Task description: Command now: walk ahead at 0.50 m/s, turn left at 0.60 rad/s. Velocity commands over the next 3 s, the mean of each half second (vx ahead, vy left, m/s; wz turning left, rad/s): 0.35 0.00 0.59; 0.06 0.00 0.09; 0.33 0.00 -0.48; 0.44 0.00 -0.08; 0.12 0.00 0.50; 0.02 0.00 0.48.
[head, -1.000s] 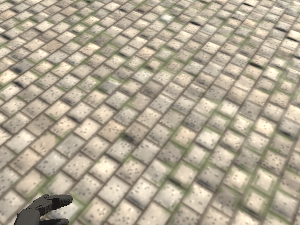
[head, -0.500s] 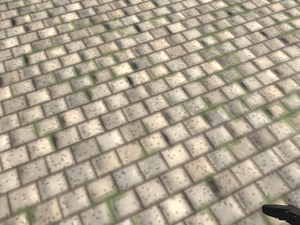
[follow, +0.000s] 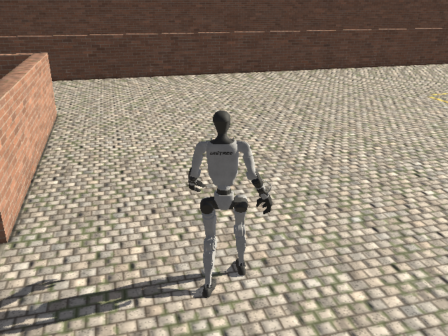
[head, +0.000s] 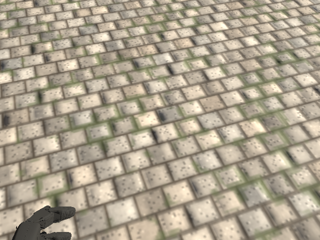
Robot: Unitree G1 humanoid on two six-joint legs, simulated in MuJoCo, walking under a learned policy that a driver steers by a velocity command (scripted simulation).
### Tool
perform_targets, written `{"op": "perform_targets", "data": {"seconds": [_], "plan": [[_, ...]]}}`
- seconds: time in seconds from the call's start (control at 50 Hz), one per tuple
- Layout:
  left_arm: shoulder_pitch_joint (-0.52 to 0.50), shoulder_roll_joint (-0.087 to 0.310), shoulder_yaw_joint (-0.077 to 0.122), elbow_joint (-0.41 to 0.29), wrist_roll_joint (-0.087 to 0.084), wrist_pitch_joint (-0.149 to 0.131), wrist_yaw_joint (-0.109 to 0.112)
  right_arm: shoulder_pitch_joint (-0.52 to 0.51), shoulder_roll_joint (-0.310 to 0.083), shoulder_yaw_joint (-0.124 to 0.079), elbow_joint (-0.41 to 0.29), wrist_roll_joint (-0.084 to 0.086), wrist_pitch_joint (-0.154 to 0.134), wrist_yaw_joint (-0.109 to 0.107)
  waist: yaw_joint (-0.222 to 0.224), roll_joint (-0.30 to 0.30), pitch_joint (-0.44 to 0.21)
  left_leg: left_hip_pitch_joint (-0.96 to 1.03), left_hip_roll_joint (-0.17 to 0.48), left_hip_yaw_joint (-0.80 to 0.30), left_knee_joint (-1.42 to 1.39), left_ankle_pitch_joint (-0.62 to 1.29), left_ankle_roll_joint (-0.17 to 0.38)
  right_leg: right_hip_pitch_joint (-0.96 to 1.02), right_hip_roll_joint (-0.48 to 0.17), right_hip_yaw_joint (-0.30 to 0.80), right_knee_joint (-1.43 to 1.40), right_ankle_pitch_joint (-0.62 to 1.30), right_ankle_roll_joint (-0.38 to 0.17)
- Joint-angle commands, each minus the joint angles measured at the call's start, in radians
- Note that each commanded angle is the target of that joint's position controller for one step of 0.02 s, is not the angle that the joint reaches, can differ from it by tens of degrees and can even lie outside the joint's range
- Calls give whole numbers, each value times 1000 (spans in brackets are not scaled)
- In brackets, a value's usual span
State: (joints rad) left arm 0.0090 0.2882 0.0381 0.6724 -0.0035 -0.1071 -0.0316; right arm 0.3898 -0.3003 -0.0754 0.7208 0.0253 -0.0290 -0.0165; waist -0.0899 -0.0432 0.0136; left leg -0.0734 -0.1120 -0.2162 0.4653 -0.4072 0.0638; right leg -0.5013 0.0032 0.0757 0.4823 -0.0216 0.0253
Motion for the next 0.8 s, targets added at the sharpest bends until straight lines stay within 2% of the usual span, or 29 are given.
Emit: {"op": "perform_targets", "data": {"seconds": [0.02,0.04,0.06,0.08,0.1,0.12,0.14,0.16,0.18,0.2,0.26,0.32,0.36,0.4,0.44,0.46,0.48,0.5,0.52,0.54,0.56,0.58,0.6,0.62,0.66,0.72,0.76,0.8], "plan": [[152,170,70,-36,11,-28,12,-46,-90,-19,-67,-6,-7,-1,146,149,-126,-122,169,-166,153,380,76,375,-62,27,-29,-42,-81],[292,235,87,-26,26,-27,20,-1,-38,-2,-86,-10,-11,-1,174,-2,-268,-358,68,-52,458,197,13,705,-260,262,-17,-102,-175],[364,258,96,10,16,-11,11,95,-35,8,-104,11,-19,-3,142,-298,-359,-628,11,24,717,-210,-32,889,-424,683,-134,-358,-281],[333,168,75,-6,-2,-5,11,54,-130,-12,-84,18,-16,-4,159,-170,-249,-721,89,4,830,-147,-46,813,-412,674,-174,-551,-253],[285,129,63,-13,-2,4,17,-50,-164,-22,-98,10,-10,-3,174,-81,-122,-733,121,46,843,-60,-53,675,-374,514,-193,-498,-217],[239,117,56,-14,10,9,19,-97,-154,-23,-108,-3,-8,-2,154,-23,-57,-698,152,68,815,8,-54,551,-336,402,-214,-379,-202],[214,94,49,-6,16,10,21,-117,-135,-26,-114,-8,-6,2,133,-23,-15,-666,179,67,773,49,-52,470,-299,312,-237,-274,-196],[201,85,45,0,19,6,23,-104,-114,-25,-114,0,-1,7,112,-57,-4,-621,201,76,746,75,-50,416,-271,236,-261,-213,-187],[196,78,45,8,14,2,24,-97,-93,-22,-111,6,4,10,106,-75,-1,-604,210,92,725,85,-52,393,-255,178,-284,-173,-190],[189,81,47,15,12,-3,24,-112,-76,-19,-117,5,10,10,102,-72,19,-607,210,104,701,93,-60,371,-254,124,-293,-60,-200],[177,134,64,39,11,0,30,-151,-52,-11,-142,-13,17,9,89,-47,13,-610,207,138,558,162,-92,379,-264,-19,-269,358,-221],[156,155,69,50,3,24,45,-206,-35,-3,-148,-13,12,30,108,-50,-15,-511,190,198,355,358,-90,377,-226,-154,-254,411,-189],[175,166,71,65,-7,37,51,-257,-35,-4,-162,-11,12,48,127,-50,-21,-461,172,222,248,420,-76,403,-223,-194,-231,390,-171],[182,186,77,74,-23,46,53,-282,-57,-15,-182,-11,17,63,124,-55,-25,-436,162,230,183,387,-52,450,-247,-200,-188,387,-158],[167,209,87,71,-42,55,55,-248,-96,-35,-186,-17,22,70,91,-61,-49,-369,128,256,134,304,-15,480,-262,-208,-82,487,-142],[162,205,87,70,-50,58,57,-181,-116,-49,-172,-21,22,68,51,-43,-79,-268,98,267,68,325,12,464,-245,-221,30,514,-124],[185,175,76,75,-44,60,54,-78,-157,-71,-143,-24,20,55,3,13,-133,-103,68,264,-12,443,48,405,-192,-246,208,439,-86],[242,115,51,55,11,59,47,-19,-248,-88,-150,-29,23,28,5,220,-219,155,279,-2,17,898,133,163,-119,-262,518,-59,-22],[324,60,20,32,33,54,35,-94,-298,-73,-195,-53,16,21,96,349,-370,329,538,-421,7,1084,370,-95,35,-135,823,-738,30],[275,150,37,58,7,59,26,-101,-210,-50,-206,-42,15,27,26,172,-444,293,505,-343,-16,1005,369,-96,-18,8,887,-675,36],[219,164,38,41,-22,67,25,-152,-171,-38,-194,-36,13,31,40,155,-339,196,458,-241,-46,815,324,-153,-49,-12,856,-593,26],[197,148,38,55,-14,79,36,-198,-132,-27,-182,-20,14,32,63,81,-242,75,388,-154,-66,665,245,-141,-90,-16,765,-536,27],[180,149,40,57,-3,93,48,-238,-113,-18,-176,-17,20,27,82,96,-181,-44,346,-104,-94,582,206,-94,-102,-19,691,-490,35],[200,147,41,66,-2,108,51,-268,-121,-17,-176,-29,24,25,109,135,-153,-163,310,-49,-118,583,194,-4,-87,-45,673,-447,46],[243,120,36,79,4,117,57,-291,-126,-19,-169,-47,19,19,130,155,-150,-242,287,1,-139,596,196,80,-69,-61,580,-404,58],[212,80,21,76,9,121,66,-292,-111,-15,-143,-46,15,11,111,154,-161,-237,285,9,-141,514,191,130,-75,-50,410,-354,56],[182,85,20,72,6,123,66,-286,-104,-10,-123,-49,20,8,93,168,-153,-243,292,-12,-152,383,186,164,-73,-47,330,-318,49],[193,72,15,87,5,123,57,-292,-56,11,-96,-55,20,12,98,163,-143,-260,289,-2,-153,224,161,238,-75,-52,219,-268,36]]}}
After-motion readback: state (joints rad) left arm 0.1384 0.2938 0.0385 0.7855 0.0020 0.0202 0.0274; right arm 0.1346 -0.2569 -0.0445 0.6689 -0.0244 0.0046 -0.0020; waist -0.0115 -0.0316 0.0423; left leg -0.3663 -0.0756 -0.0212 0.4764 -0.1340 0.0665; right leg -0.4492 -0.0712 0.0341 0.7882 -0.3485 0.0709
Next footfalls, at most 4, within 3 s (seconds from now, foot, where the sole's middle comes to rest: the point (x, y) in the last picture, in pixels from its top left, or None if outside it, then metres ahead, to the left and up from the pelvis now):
0.02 right None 0.18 -0.13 -0.77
0.50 left None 0.35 0.16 -0.77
0.86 right None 0.40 -0.08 -0.77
1.40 right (173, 220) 0.55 -0.11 -0.77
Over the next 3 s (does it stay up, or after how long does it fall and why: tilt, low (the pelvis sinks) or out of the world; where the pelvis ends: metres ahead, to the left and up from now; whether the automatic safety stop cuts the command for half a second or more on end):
stays up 0.91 0.01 0.01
